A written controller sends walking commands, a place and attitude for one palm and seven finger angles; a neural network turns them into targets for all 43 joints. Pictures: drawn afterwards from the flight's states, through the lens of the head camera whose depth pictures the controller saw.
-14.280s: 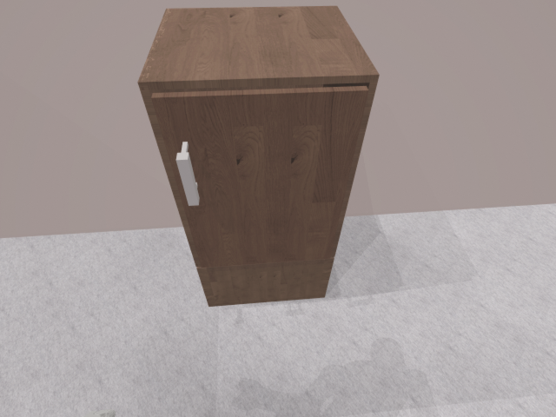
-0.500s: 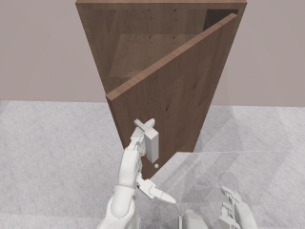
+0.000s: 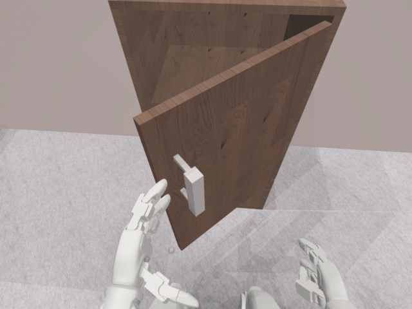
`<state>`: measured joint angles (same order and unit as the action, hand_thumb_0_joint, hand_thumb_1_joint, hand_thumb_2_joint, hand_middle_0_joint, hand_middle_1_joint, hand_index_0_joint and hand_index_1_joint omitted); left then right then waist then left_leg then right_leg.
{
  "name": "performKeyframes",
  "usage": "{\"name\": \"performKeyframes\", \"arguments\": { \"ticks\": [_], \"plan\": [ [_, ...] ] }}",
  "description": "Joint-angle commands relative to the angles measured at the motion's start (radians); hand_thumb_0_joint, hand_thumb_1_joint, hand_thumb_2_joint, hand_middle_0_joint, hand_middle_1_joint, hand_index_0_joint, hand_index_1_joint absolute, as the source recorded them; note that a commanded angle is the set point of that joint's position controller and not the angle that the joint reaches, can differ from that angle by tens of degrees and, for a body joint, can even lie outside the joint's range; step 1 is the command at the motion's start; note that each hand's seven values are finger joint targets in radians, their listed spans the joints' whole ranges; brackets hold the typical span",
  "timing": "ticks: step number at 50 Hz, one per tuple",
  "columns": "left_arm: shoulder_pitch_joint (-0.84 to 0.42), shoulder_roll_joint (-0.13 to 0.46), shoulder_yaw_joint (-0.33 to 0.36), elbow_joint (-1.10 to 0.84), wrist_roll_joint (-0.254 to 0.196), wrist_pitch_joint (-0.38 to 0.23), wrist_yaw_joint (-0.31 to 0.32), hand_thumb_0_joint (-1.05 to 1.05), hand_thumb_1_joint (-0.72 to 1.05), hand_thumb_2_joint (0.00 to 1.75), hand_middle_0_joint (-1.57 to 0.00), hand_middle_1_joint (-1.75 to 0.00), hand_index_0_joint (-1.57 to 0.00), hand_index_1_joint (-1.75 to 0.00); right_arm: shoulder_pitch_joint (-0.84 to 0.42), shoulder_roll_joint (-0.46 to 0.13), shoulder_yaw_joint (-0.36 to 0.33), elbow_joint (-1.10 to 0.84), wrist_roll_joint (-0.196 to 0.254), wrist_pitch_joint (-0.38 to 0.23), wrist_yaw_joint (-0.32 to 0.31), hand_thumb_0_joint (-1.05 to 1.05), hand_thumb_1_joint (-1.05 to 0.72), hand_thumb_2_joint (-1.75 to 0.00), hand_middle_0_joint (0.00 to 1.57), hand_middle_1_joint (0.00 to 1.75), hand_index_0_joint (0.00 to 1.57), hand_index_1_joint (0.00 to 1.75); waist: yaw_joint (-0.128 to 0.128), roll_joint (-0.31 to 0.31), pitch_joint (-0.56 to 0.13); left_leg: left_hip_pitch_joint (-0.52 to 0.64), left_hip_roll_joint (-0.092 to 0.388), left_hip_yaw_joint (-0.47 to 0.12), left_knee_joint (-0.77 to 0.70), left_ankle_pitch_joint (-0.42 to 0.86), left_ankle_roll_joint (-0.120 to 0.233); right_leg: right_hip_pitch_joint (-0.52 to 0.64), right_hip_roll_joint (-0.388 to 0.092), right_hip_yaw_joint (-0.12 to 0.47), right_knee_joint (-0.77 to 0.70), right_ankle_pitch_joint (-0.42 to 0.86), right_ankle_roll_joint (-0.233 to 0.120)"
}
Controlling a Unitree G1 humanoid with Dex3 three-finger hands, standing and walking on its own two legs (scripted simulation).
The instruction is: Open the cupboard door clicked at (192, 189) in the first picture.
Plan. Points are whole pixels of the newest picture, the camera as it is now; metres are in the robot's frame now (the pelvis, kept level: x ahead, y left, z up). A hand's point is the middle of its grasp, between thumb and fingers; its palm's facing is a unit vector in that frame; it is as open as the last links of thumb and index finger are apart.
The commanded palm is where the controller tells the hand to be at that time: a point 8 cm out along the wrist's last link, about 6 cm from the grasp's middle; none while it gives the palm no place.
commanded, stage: slide the hand sideways off the handle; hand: left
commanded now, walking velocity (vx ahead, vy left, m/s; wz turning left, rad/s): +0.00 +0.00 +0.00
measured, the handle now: (188, 186) +0.33 +0.06 +0.06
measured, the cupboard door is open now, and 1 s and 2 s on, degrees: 43 43 43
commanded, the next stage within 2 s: draw the hand back to the body in 0.36 s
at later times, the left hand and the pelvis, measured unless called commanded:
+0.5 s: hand (141, 266) +0.19 +0.12 +0.06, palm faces -0.05 -1.00 +0.01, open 16.3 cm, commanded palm +0.16 +0.17 +0.07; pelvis +0.00 +0.01 -0.01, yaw +0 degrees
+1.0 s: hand (79, 248) +0.19 +0.18 +0.13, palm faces +0.00 -0.99 -0.11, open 16.1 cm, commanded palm +0.16 +0.24 +0.15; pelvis +0.01 +0.02 +0.03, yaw +0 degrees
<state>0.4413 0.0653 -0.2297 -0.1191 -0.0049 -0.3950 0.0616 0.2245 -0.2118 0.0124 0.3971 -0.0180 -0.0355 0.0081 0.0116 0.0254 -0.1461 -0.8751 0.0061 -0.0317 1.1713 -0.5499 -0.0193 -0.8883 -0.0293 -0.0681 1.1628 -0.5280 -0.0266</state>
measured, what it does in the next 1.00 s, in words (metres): stands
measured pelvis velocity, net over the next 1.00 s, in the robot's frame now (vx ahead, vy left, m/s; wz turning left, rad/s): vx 0.01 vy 0.02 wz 0.00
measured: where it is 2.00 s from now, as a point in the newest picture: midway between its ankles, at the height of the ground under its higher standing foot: outside the picture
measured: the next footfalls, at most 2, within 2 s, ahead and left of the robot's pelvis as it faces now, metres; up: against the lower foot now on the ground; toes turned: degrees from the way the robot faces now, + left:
none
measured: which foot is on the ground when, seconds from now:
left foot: down 0.00-1.00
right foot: down 0.00-1.00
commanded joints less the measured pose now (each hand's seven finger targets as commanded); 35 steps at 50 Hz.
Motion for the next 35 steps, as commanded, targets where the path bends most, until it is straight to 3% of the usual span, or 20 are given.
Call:
{"name": "performKeyframes", "arguments": {
  "ticks": [1,8,12,15,16,20,23,26,27,30,33,35],
  "plan": [
    [0.037,0.037,0.049,-0.276,-0.024,-0.081,-0.045,0.00,-0.50,0.30,-0.15,-0.30,-0.15,-0.30,-0.032,-0.091,-0.049,-0.165,0.005,-0.060,-0.012,0.00,-0.90,-0.90,0.20,0.30,0.20,0.30,-0.012,-0.065,-0.229,0.067,-0.037,0.013,-0.132,0.223,0.036,0.217,0.023,0.056,-0.171,0.276,-0.006],
    [0.113,0.065,0.092,-0.304,-0.066,-0.071,-0.099,0.00,-0.50,0.30,-0.15,-0.30,-0.15,-0.30,-0.025,-0.094,-0.057,-0.173,0.015,-0.059,-0.023,0.00,-0.90,-0.90,0.20,0.30,0.20,0.30,-0.026,-0.093,-0.188,0.026,-0.036,0.010,-0.108,0.214,0.036,0.203,0.023,0.063,-0.173,0.280,0.005],
    [0.128,0.088,0.116,-0.325,-0.083,-0.075,-0.129,0.00,-0.50,0.30,-0.15,-0.30,-0.15,-0.30,-0.027,-0.096,-0.059,-0.174,0.016,-0.066,-0.031,0.00,-0.90,-0.90,0.20,0.30,0.20,0.30,-0.025,-0.073,-0.198,0.016,-0.037,0.008,-0.089,0.212,0.037,0.189,0.023,0.070,-0.164,0.264,0.004],
    [0.158,0.109,0.156,-0.331,-0.106,-0.077,-0.149,0.00,-0.50,0.30,-0.15,-0.30,-0.15,-0.30,-0.029,-0.095,-0.061,-0.173,0.020,-0.067,-0.035,0.00,-0.90,-0.90,0.20,0.30,0.20,0.30,-0.018,-0.076,-0.205,0.005,-0.037,0.008,-0.084,0.206,0.035,0.190,0.024,0.071,-0.161,0.253,0.005],
    [0.173,0.124,0.175,-0.339,-0.109,-0.078,-0.153,0.00,-0.50,0.30,-0.15,-0.30,-0.15,-0.30,-0.038,-0.095,-0.063,-0.174,0.021,-0.067,-0.038,0.00,-0.90,-0.90,0.20,0.30,0.20,0.30,-0.002,-0.057,-0.214,0.007,-0.037,0.008,-0.086,0.217,0.034,0.200,0.027,0.069,-0.152,0.254,-0.001],
    [0.150,0.082,0.122,-0.377,-0.128,-0.082,-0.166,0.00,-0.50,0.30,-0.15,-0.30,-0.15,-0.30,-0.030,-0.097,-0.059,-0.182,0.024,-0.080,-0.038,0.00,-0.90,-0.90,0.20,0.30,0.20,0.30,-0.023,-0.043,-0.206,0.019,-0.039,0.004,-0.083,0.200,0.037,0.161,0.028,0.053,-0.147,0.225,0.002],
    [0.143,0.088,0.115,-0.357,-0.124,-0.071,-0.163,0.00,-0.50,0.30,-0.15,-0.30,-0.15,-0.30,-0.031,-0.103,-0.057,-0.185,0.025,-0.083,-0.041,0.00,-0.90,-0.90,0.20,0.30,0.20,0.30,-0.032,-0.060,-0.169,-0.002,-0.037,-0.003,-0.085,0.162,0.037,0.129,0.030,0.050,-0.154,0.165,0.002],
    [0.153,0.186,0.205,-0.445,-0.117,-0.050,-0.148,0.00,-0.50,0.30,-0.15,-0.30,-0.15,-0.30,-0.032,-0.105,-0.060,-0.198,0.026,-0.073,-0.048,0.00,-0.90,-0.90,0.20,0.30,0.20,0.30,0.005,-0.021,-0.223,0.040,-0.035,0.000,-0.121,0.176,0.038,0.189,0.034,0.055,-0.169,0.154,-0.007],
    [0.159,0.184,0.205,-0.468,-0.117,-0.038,-0.145,0.00,-0.50,0.30,-0.15,-0.30,-0.15,-0.30,-0.028,-0.101,-0.058,-0.207,0.030,-0.070,-0.050,0.00,-0.90,-0.90,0.20,0.30,0.20,0.30,0.005,-0.020,-0.240,0.067,-0.037,0.004,-0.134,0.190,0.039,0.209,0.032,0.053,-0.175,0.177,-0.005],
    [0.175,0.168,0.205,-0.509,-0.135,0.011,-0.137,0.00,-0.50,0.30,-0.15,-0.30,-0.15,-0.30,-0.023,-0.097,-0.051,-0.220,0.045,-0.061,-0.054,0.00,-0.90,-0.90,0.20,0.30,0.20,0.30,0.001,0.012,-0.195,0.122,-0.036,0.002,-0.193,0.180,0.038,0.224,0.041,0.026,-0.213,0.171,-0.001],
    [0.190,0.157,0.223,-0.466,-0.161,0.060,-0.144,0.00,-0.50,0.30,-0.15,-0.30,-0.15,-0.30,-0.022,-0.101,-0.046,-0.211,0.053,-0.058,-0.065,0.00,-0.90,-0.90,0.20,0.30,0.20,0.30,-0.017,-0.055,-0.128,0.125,-0.032,-0.002,-0.221,0.157,0.039,0.243,0.046,0.021,-0.267,0.143,0.007],
    [0.188,0.157,0.219,-0.469,-0.167,0.077,-0.158,0.00,-0.50,0.30,-0.15,-0.30,-0.15,-0.30,-0.022,-0.108,-0.041,-0.214,0.055,-0.065,-0.068,0.00,-0.90,-0.90,0.20,0.30,0.20,0.30,-0.020,-0.053,-0.096,0.142,-0.030,-0.008,-0.247,0.136,0.038,0.241,0.047,0.012,-0.286,0.113,0.009]
  ]
}}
